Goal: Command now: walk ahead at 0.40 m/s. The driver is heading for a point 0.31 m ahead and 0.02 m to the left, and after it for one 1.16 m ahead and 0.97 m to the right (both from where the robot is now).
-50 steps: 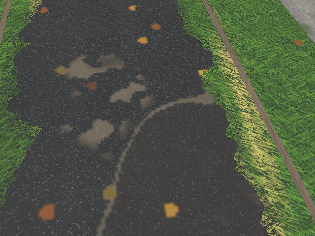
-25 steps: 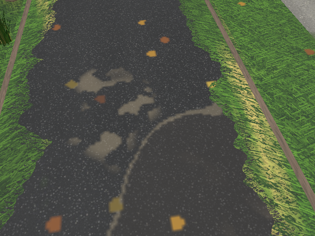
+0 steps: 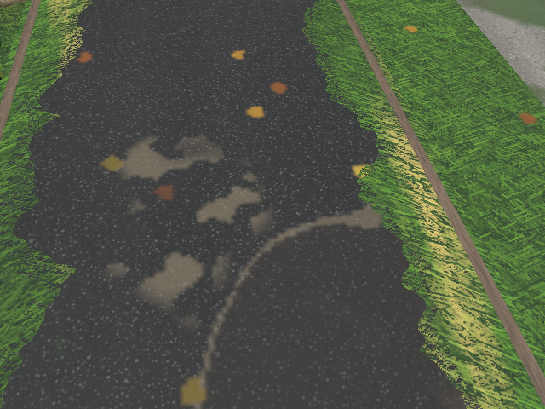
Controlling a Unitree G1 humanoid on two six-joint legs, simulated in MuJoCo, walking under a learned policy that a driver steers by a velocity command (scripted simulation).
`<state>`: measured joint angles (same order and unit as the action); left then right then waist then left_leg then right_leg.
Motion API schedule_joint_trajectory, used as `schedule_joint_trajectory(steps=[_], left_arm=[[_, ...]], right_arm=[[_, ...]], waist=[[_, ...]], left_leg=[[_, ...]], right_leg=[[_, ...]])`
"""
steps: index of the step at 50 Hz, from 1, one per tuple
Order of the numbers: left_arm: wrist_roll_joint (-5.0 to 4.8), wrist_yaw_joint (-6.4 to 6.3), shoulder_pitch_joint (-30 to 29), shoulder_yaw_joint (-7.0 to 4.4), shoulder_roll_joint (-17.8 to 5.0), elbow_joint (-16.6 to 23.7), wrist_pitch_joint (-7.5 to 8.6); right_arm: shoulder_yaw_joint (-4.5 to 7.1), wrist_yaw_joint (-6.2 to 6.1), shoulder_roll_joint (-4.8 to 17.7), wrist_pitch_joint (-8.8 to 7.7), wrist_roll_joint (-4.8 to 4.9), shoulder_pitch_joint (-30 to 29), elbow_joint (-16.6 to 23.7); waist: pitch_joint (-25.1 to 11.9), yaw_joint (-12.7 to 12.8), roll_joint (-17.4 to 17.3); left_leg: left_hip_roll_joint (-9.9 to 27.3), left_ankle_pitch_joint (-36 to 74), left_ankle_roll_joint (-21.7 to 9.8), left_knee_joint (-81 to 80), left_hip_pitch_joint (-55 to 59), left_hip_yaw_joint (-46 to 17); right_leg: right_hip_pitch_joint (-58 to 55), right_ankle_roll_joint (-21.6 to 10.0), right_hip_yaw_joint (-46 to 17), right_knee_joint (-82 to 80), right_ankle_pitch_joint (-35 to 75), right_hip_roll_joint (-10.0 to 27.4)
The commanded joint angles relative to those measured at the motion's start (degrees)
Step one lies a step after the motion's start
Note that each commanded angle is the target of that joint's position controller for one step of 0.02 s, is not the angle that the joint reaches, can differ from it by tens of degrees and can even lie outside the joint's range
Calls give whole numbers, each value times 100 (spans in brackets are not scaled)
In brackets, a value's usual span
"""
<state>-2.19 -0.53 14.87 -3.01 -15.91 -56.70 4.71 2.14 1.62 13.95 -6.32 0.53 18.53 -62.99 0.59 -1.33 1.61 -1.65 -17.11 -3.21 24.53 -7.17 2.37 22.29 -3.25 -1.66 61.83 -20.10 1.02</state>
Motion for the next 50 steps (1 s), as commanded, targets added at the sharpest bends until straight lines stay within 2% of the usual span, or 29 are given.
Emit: schedule_joint_trajectory(steps=[1,3,6,9,12,15,16,17,18,19,20,21,22,23,24,26,29,34,38,40,41,42,43,44,45,46,47,48,50], left_arm=[[74,76,-494,-144,-481,452,133],[107,112,-758,-116,-299,576,77],[102,121,-1472,-30,-114,909,51],[62,181,-2006,41,-57,1109,66],[18,292,-2339,76,-82,1271,79],[21,404,-2134,-14,-318,1343,102],[28,409,-1730,-100,-479,1264,86],[24,398,-904,-232,-680,1033,60],[23,350,-50,-376,-925,802,2],[126,284,741,-515,-1457,727,-44],[118,265,760,-439,-1257,700,-76],[118,267,393,-337,-936,726,-19],[142,266,-27,-280,-753,848,37],[172,302,-419,-217,-589,939,94],[222,302,-656,-168,-472,1028,127],[197,267,-758,-171,-541,1105,115],[167,119,-384,-235,-794,1073,111],[90,-11,278,-293,-925,979,17],[44,-58,568,-284,-832,929,-80],[91,-84,517,-310,-879,999,-131],[104,-81,454,-282,-797,1056,-150],[144,-50,420,-186,-542,1147,-135],[184,-40,603,-85,-203,1293,-112],[12,-21,1226,-19,-137,1484,-47],[-61,-38,1141,-145,-782,1331,-62],[-26,-35,586,-204,-955,1397,-99],[32,-46,344,-205,-843,1458,-119],[85,-37,203,-233,-777,1520,-136],[39,22,234,-213,-523,1588,-210]], right_arm=[[4,-6,528,-25,-51,243,207],[6,-87,644,32,-56,528,159],[20,-198,796,106,-78,557,233],[40,-248,861,125,-62,742,247],[68,-259,821,141,-27,939,182],[145,-281,969,192,-58,739,290],[178,-300,1047,235,-90,673,344],[187,-318,1060,305,-130,566,421],[166,-338,1050,329,-158,533,533],[15,-271,564,225,-232,950,757],[-107,-156,257,-16,-114,1000,733],[28,-86,750,-228,106,346,977],[65,-91,952,-337,218,-135,1177],[102,-142,944,-363,161,-295,1198],[173,-204,990,-300,55,-239,1190],[183,-239,813,-146,-41,-77,1276],[185,-297,718,-25,-164,-716,1614],[102,-232,512,-71,-87,-1903,2070],[157,-132,778,-134,-1,-2178,2289],[210,-99,935,-201,22,-1962,2292],[266,-113,1027,-232,13,-1517,2188],[355,-147,1253,-268,-74,-796,2082],[448,-204,1615,-241,-145,53,2019],[519,-158,1842,-137,-117,351,1817],[364,-136,1184,-105,-56,20,2012],[288,-151,883,-61,-53,-210,2081],[263,-141,847,-35,-104,-490,2091],[233,-140,744,-26,-127,-633,2060],[236,-137,711,-51,-136,-689,1994]], waist=[[436,-75,-737],[400,-132,-628],[582,-227,-515],[722,-348,-634],[846,-346,-604],[436,7,-721],[80,252,-837],[-412,671,-889],[-851,1047,-764],[-1708,904,421],[-2274,742,1046],[-1423,812,753],[-747,653,353],[-291,374,-222],[-148,137,-276],[-32,-106,-69],[199,11,26],[168,494,184],[27,512,268],[-57,326,442],[-235,82,483],[-846,-260,322],[-1694,-459,-530],[-2110,-121,-2448],[-1477,-207,-1488],[-811,-311,-900],[-430,-188,-507],[-186,-89,-575],[-51,35,-763]], left_leg=[[1421,1357,-597,-1530,1047,-1611],[1370,2223,-694,-1576,1091,-1282],[1285,2441,-705,-1767,796,-950],[1221,2247,-659,-1987,567,-616],[1436,2417,-638,-1976,944,-325],[1621,4535,-470,-1237,1537,16],[1629,5567,-397,-640,1684,113],[1505,6225,-282,412,1582,290],[1351,5754,-106,1726,700,393],[661,3158,220,3992,-1562,422],[-257,-1240,320,5533,-2890,-393],[122,-1063,107,5873,-3585,-982],[409,-588,-16,5603,-3615,-898],[619,-255,-6,5041,-3324,-846],[806,-64,30,4622,-2889,-848],[925,-97,211,4076,-2438,-821],[839,713,526,2942,-2521,-581],[361,2435,634,849,-2005,-477],[284,2040,555,256,-1974,-754],[259,1422,411,129,-1659,-740],[253,1337,266,-86,-1051,-642],[661,1251,-23,-2,164,-922],[1752,780,-454,15,1900,-2200],[2783,-444,-1205,-582,2942,-4766],[2618,-1186,-1022,-737,2462,-4522],[2318,-833,-747,-755,1766,-3414],[2039,-100,-634,-910,1061,-2732],[1870,477,-623,-1036,645,-2284],[1645,1025,-613,-1336,179,-1557]], right_leg=[[1887,-3,-73,-106,772,569],[1980,188,117,-453,1017,561],[1947,361,263,-1575,1559,475],[1501,334,494,-2522,2168,275],[1428,101,494,-2942,2307,217],[879,-262,584,-3020,1887,-64],[368,-382,673,-2926,1678,-253],[-569,-527,799,-2964,1623,-488],[-1969,-716,442,-3007,1632,-364],[-4233,-1555,-2055,-3046,899,1035],[-4902,-2196,-4695,-4381,-171,1964],[-4297,-1832,-4234,-4689,-446,1711],[-3373,-1605,-3346,-4806,-33,1506],[-2375,-1471,-2705,-4957,683,1252],[-1724,-1356,-2219,-5074,1176,1026],[-947,-1389,-1883,-5233,1563,862],[-346,-1354,-1434,-5393,1667,619],[-321,-930,-1253,-5141,1341,332],[-1221,-816,-1877,-4456,1158,612],[-1500,-745,-2179,-4032,1444,729],[-1459,-635,-2171,-3669,1652,586],[-1135,-464,-1907,-2650,1710,261],[16,-158,-1188,-936,602,-310],[1761,36,-704,587,-1515,-658],[2261,101,-929,1199,-1200,-174],[2318,143,-755,1274,-674,24],[2106,190,-631,1083,-270,209],[1999,208,-641,807,-7,371],[1682,234,-484,562,227,542]])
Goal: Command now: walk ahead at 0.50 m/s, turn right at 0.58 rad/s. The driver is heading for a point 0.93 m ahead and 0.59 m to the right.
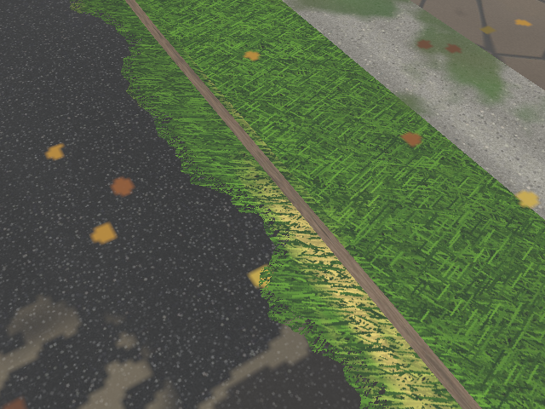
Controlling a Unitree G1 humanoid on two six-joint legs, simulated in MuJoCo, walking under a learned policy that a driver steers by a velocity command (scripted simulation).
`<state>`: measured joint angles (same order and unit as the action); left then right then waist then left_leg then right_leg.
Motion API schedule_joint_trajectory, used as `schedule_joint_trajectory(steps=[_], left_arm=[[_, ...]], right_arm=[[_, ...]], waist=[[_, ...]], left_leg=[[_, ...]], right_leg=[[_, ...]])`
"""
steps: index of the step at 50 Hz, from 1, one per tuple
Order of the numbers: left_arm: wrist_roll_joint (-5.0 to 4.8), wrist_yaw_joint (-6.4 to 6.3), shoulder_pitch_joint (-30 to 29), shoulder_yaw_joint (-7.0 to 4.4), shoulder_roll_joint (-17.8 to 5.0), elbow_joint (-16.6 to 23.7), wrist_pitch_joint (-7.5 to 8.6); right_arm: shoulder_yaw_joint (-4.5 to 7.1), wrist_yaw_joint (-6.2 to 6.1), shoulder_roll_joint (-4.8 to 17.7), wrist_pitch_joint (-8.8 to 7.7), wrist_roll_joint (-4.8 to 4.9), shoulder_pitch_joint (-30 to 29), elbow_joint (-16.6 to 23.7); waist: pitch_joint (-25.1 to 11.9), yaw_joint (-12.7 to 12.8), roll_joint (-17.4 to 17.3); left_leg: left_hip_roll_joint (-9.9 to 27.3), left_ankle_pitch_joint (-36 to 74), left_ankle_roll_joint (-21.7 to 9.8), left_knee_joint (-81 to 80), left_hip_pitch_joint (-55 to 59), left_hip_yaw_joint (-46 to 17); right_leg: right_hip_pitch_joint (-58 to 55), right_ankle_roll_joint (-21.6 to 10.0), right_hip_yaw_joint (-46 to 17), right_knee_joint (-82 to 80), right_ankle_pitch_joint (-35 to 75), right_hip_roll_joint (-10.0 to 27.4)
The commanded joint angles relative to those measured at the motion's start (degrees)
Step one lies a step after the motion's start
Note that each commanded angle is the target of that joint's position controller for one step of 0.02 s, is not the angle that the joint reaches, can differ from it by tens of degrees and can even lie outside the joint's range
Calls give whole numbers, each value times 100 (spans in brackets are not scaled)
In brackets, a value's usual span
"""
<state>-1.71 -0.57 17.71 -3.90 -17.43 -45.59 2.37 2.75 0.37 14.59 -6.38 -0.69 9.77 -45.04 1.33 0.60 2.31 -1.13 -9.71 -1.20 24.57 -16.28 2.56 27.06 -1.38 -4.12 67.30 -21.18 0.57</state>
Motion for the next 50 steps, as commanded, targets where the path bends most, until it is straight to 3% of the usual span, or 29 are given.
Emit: schedule_joint_trajectory(steps=[1,4,9,13,16,17,18,19,20,21,22,23,24,25,29,34,37,40,42,43,44,45,46,47,48,50], left_arm=[[-10,41,-106,-104,-266,550,-8],[32,66,-415,-77,-177,792,-40],[33,241,-1189,-2,-54,1090,32],[15,367,-1740,-3,-99,1409,18],[45,403,-1420,-150,-388,1476,-29],[37,387,-770,-277,-597,1331,-47],[26,308,219,-472,-928,1059,-81],[-7,173,808,-593,-1439,926,-135],[9,212,537,-571,-1761,1157,-41],[51,263,620,-429,-1233,1157,34],[70,267,421,-354,-1015,1099,100],[66,264,27,-294,-863,1137,133],[93,244,-324,-238,-691,1205,137],[154,220,-501,-211,-651,1282,137],[125,86,-368,-253,-797,1141,177],[46,-26,73,-275,-862,908,97],[5,-40,334,-281,-861,764,58],[15,-67,325,-285,-831,726,1],[35,-56,190,-228,-650,774,-26],[100,-28,158,-104,-326,878,-4],[-16,-40,898,9,47,1010,45],[-81,-51,1018,-34,-426,966,71],[-77,-48,470,-151,-837,948,38],[-6,-53,54,-169,-870,1024,1],[56,-38,-186,-181,-795,1101,-6],[4,17,-126,-179,-567,1106,-64]], right_arm=[[198,-6,680,-70,16,222,157],[281,-22,861,-90,44,294,56],[337,-72,1055,12,78,437,-22],[398,-86,1244,139,184,741,-145],[469,-134,1488,262,238,711,-121],[478,-157,1532,312,251,660,-96],[421,-184,1411,321,238,656,-58],[220,-157,820,271,-48,910,96],[67,-75,513,64,-6,1108,452],[194,1,1097,-113,231,351,532],[189,27,1116,-192,335,64,655],[175,-20,1044,-203,224,98,570],[219,-55,1095,-161,83,174,512],[239,-42,1098,-87,48,293,501],[185,-64,817,83,-45,51,618],[69,19,565,29,21,-1024,903],[106,100,699,-37,99,-1328,1038],[202,138,890,-99,122,-1138,1047],[323,89,1048,-149,88,-336,874],[406,41,1310,-175,-24,433,825],[531,24,1804,-114,-125,1115,665],[465,73,1430,-71,42,1187,624],[348,45,998,-28,78,923,703],[290,21,857,29,37,641,736],[247,13,750,59,9,433,697],[210,-7,643,32,-18,281,639]], waist=[[-108,-149,-814],[-45,-153,-638],[120,-408,-564],[299,-512,-582],[-62,-140,-818],[-428,255,-805],[-927,755,-627],[-1417,691,591],[-2327,238,1372],[-2067,677,432],[-1266,563,317],[-787,251,-223],[-570,21,-185],[-479,-145,-16],[-283,-176,-44],[-96,257,167],[-61,359,247],[-105,202,456],[-441,-230,512],[-1182,-580,120],[-2051,-396,-1526],[-1996,-408,-1846],[-1179,-555,-1178],[-680,-512,-762],[-292,-401,-667],[-87,-187,-914]], left_leg=[[1587,531,-885,-1440,1059,-1345],[1653,1216,-1011,-1606,1166,-798],[1491,1564,-821,-1634,1333,180],[1713,1917,-677,-1409,1895,482],[1753,4282,-504,-354,2185,792],[1656,4876,-411,568,2049,928],[1440,4463,-205,1879,1296,1055],[1039,490,44,3782,-484,1016],[-70,-2634,256,5449,-2454,-116],[229,-2218,145,5660,-3125,-821],[432,-1687,26,5325,-3302,-722],[676,-1250,43,4821,-2939,-726],[832,-1016,103,4361,-2502,-740],[901,-860,154,4203,-2145,-754],[763,-167,483,3249,-1998,-567],[332,1436,533,1176,-1563,-510],[201,1439,432,653,-1383,-635],[144,728,228,374,-1074,-720],[149,634,-42,33,103,-571],[924,543,-402,203,1515,-1236],[2299,-393,-1331,-124,3630,-3654],[2657,-1787,-1476,-594,3716,-4923],[2397,-2093,-1208,-738,3030,-4107],[2138,-1551,-1000,-791,2297,-3244],[1892,-917,-934,-937,1648,-2649],[1586,-262,-831,-1241,1008,-1813]], right_leg=[[1252,76,-182,-90,417,630],[1534,168,-161,-714,931,696],[1228,93,257,-2304,2223,575],[1180,-112,549,-2940,1911,432],[315,-455,961,-3106,1069,-47],[-556,-628,1085,-3310,1070,-298],[-2097,-857,963,-3623,1420,-451],[-3845,-1253,-870,-3516,1847,787],[-5185,-2425,-4239,-4565,387,1917],[-4989,-2102,-4005,-5026,134,1845],[-4263,-1881,-3183,-5057,440,1646],[-3311,-1687,-2547,-5074,1043,1383],[-2607,-1582,-2071,-5138,1627,1172],[-2135,-1563,-1866,-5270,1958,1041],[-1414,-1596,-1265,-5470,2755,769],[-1242,-1186,-1021,-5315,1971,421],[-1544,-1120,-1435,-5009,1661,602],[-1967,-993,-1943,-4513,1686,775],[-1864,-760,-1889,-3796,2095,477],[-1300,-547,-1521,-2432,1704,153],[717,-87,-685,-410,-544,-700],[1673,15,-701,561,-1295,-368],[1937,71,-698,880,-784,-98],[1817,102,-459,824,-354,104],[1675,114,-410,545,-69,254],[1225,96,-316,173,225,485]])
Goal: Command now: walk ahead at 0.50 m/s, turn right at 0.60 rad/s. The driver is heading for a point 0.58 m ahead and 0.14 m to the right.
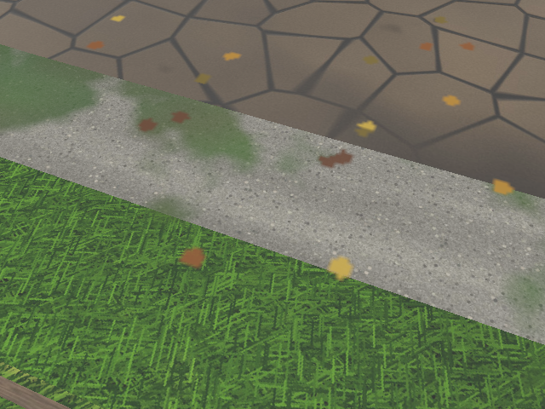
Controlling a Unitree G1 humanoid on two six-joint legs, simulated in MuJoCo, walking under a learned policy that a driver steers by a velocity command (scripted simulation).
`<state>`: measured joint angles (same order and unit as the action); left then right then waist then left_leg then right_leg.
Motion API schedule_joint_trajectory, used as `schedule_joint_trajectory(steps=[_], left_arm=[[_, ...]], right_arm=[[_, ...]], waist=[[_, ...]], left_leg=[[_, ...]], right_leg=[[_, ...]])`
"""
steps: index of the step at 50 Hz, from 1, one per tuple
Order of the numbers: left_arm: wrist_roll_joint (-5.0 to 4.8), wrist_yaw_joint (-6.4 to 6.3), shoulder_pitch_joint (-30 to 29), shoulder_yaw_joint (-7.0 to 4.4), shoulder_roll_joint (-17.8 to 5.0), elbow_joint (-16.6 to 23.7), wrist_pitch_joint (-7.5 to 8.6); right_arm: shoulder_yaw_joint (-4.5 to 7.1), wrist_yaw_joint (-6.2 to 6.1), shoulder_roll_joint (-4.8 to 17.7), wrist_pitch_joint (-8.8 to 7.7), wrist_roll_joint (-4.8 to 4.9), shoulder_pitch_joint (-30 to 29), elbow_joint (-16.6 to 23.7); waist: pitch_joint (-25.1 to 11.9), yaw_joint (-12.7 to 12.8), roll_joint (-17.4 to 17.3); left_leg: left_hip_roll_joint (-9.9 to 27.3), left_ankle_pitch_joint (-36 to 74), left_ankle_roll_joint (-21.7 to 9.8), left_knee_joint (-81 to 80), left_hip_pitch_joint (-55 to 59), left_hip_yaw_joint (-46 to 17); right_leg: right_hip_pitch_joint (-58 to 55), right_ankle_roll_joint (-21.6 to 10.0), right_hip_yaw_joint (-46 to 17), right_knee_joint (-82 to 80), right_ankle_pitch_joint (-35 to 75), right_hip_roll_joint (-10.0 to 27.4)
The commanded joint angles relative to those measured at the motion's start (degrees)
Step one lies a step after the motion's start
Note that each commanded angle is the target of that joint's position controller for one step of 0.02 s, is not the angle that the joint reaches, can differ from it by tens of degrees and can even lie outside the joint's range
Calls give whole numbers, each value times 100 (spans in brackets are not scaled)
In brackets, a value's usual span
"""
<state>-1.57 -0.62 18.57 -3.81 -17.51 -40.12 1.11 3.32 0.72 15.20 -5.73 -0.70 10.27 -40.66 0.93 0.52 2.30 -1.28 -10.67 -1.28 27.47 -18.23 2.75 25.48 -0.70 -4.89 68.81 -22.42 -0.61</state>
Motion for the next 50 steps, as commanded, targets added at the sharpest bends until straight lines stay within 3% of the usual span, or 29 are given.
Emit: schedule_joint_trajectory(steps=[1,5,10,14,16,17,18,19,20,21,22,23,24,25,26,28,33,35,37,40,42,43,44,45,46,47,48,50], left_arm=[[-22,35,-198,-164,-428,560,28],[37,61,-571,-105,-250,704,-12],[28,239,-1361,-33,-117,828,87],[-1,371,-1860,-36,-154,1057,89],[32,398,-1717,-125,-326,1101,64],[49,389,-1367,-214,-484,1044,40],[39,359,-552,-362,-712,835,20],[18,265,502,-563,-1088,552,-30],[-49,174,562,-669,-1794,517,-23],[-9,211,675,-556,-1595,751,96],[48,247,542,-426,-1172,656,191],[34,245,296,-368,-1000,622,240],[39,234,-124,-304,-828,666,250],[95,215,-415,-244,-682,743,256],[142,191,-573,-212,-628,780,255],[131,141,-568,-199,-628,670,298],[106,25,-208,-193,-747,326,305],[96,22,-11,-186,-781,182,302],[92,7,193,-179,-790,15,264],[114,-25,248,-161,-744,-117,181],[104,-42,17,-147,-707,-103,136],[158,-47,53,-100,-572,-44,142],[223,-32,645,10,-271,-34,190],[156,-17,1289,54,-236,-288,185],[68,-5,1063,-58,-721,-320,111],[16,-34,498,-94,-792,-204,6],[62,-74,135,-87,-728,-130,-104],[118,-141,100,-59,-449,-134,-295]], right_arm=[[166,-40,589,-62,11,240,154],[270,-51,870,-104,29,345,-54],[304,-94,1051,-2,72,465,-232],[366,-96,1259,121,188,725,-395],[415,-119,1424,195,248,691,-404],[442,-141,1512,237,277,668,-395],[430,-164,1500,281,305,583,-369],[347,-195,1307,271,235,641,-306],[77,-139,482,175,-66,1048,35],[34,-77,672,-50,78,723,185],[142,-22,1076,-172,314,118,343],[98,-22,1012,-242,303,3,377],[109,-63,998,-257,148,7,297],[154,-71,1067,-211,55,88,259],[163,-49,1059,-137,43,212,210],[119,-29,873,-22,8,304,135],[-30,14,523,27,25,-599,316],[-51,57,498,-4,60,-983,403],[-32,108,553,-58,46,-1178,482],[44,181,690,-106,-7,-1022,471],[112,165,785,-125,-65,-405,289],[171,130,1030,-157,-128,-3,227],[193,99,1327,-146,-263,430,253],[131,125,982,-34,-165,766,91],[81,155,810,61,30,779,71],[57,138,762,132,82,339,97],[-20,122,610,186,51,-71,136],[-61,104,543,258,-47,-609,144]], waist=[[-33,-154,-932],[39,-169,-690],[213,-445,-591],[402,-535,-609],[214,-320,-745],[-53,-77,-830],[-480,410,-749],[-1006,889,-463],[-1350,340,1196],[-2401,547,945],[-1675,702,448],[-1092,500,233],[-724,229,-93],[-565,14,-11],[-508,-126,65],[-426,-190,10],[-52,164,103],[112,338,105],[158,414,133],[-50,296,273],[-329,-91,297],[-780,-239,25],[-1695,-158,-886],[-2557,-208,-1771],[-2398,-311,-1208],[-1610,-274,-820],[-1035,-180,-601],[-499,129,-856]], left_leg=[[1580,59,-869,-1644,1102,-1582],[1713,915,-1029,-1883,1252,-855],[1531,1365,-781,-1874,1482,161],[1744,1770,-654,-1697,2028,470],[1783,3440,-545,-1103,2288,688],[1752,4421,-484,-470,2329,807],[1604,4847,-351,594,2058,994],[1395,3918,-120,2108,943,1046],[471,-1359,252,4243,-1715,901],[-26,-2472,273,5260,-2551,-567],[288,-1906,167,5247,-3091,-801],[515,-1410,75,4758,-2975,-755],[704,-1096,106,4259,-2603,-756],[817,-892,143,3920,-2170,-789],[864,-761,196,3763,-1892,-761],[861,-562,354,3354,-1679,-597],[677,1314,496,1456,-1467,-433],[518,1823,448,857,-1250,-383],[382,1937,328,490,-1195,-374],[247,1520,57,147,-1045,-426],[108,1713,-164,-237,-220,-262],[486,3443,-355,-140,756,-487],[1712,5405,-1099,377,2740,-1667],[2582,5639,-1846,226,3568,-2978],[2393,3997,-1729,-75,3224,-3148],[2185,2794,-1492,-363,2512,-2753],[1943,2042,-1337,-645,1708,-2396],[1504,1084,-1074,-1116,353,-1796]], right_leg=[[1336,39,-159,-89,399,635],[1671,141,-121,-850,1060,748],[1351,64,310,-2401,2313,647],[1224,-156,620,-3090,1955,518],[747,-383,891,-3252,1366,229],[204,-523,1052,-3298,1099,2],[-906,-721,1168,-3641,1331,-262],[-2645,-969,718,-3781,1544,-188],[-4595,-1849,-2204,-3988,1090,1371],[-5085,-2458,-4446,-4987,59,2027],[-4704,-2103,-3661,-5175,335,1860],[-3909,-1901,-2922,-5168,754,1617],[-3081,-1722,-2384,-5186,1325,1382],[-2478,-1661,-2023,-5292,1894,1212],[-2114,-1654,-1842,-5417,2189,1156],[-1652,-1690,-1446,-5555,2825,1092],[-1235,-1320,-595,-5710,2535,685],[-1220,-1225,-567,-5673,2370,704],[-1511,-1143,-621,-5383,2924,801],[-2128,-940,-844,-4702,3547,972],[-2197,-717,-811,-3968,4240,781],[-1912,-472,-621,-3170,3959,418],[-573,-85,-482,-1590,1940,-61],[162,240,-429,-227,-1757,-469],[411,296,-719,192,-1811,-272],[725,373,-481,278,-1460,-58],[739,415,-264,-23,-1177,130],[-8,446,-85,-1115,-743,390]])
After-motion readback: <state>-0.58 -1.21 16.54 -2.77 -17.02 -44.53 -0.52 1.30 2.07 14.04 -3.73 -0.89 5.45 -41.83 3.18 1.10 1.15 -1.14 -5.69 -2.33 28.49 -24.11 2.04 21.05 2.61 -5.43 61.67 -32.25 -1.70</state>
